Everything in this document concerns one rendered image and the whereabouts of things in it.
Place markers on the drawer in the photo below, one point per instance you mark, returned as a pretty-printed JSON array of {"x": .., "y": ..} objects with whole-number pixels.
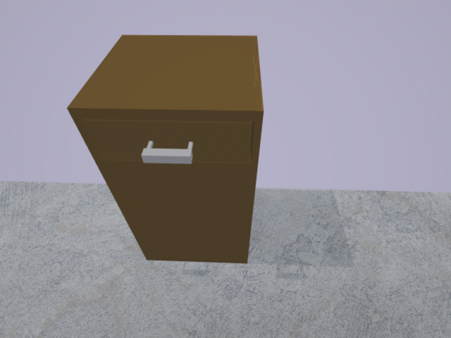
[{"x": 218, "y": 141}]

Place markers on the handle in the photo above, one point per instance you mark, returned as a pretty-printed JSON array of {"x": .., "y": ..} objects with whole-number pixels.
[{"x": 183, "y": 156}]

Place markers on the cabinet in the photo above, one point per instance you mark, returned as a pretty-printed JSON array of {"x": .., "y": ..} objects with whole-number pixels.
[{"x": 199, "y": 212}]

